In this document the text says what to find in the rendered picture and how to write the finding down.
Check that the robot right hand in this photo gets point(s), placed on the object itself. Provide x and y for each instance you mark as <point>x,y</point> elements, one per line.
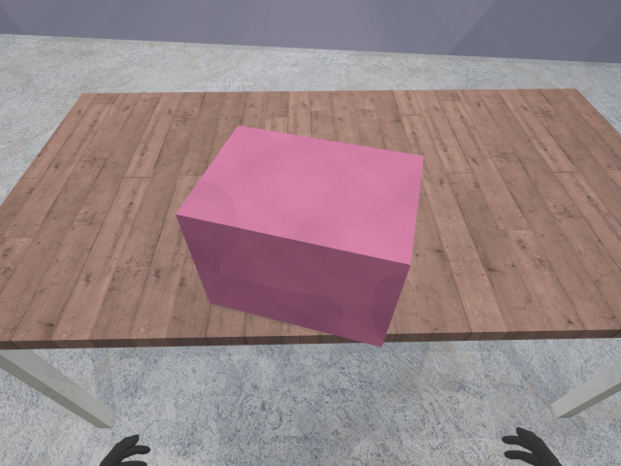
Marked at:
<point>541,455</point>

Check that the carton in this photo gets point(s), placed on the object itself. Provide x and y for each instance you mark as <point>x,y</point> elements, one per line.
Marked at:
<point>306,231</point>

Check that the table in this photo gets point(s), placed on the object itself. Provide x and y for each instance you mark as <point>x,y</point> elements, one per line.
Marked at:
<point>517,233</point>

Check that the robot left hand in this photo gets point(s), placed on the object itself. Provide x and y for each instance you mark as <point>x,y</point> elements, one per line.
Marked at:
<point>124,449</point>

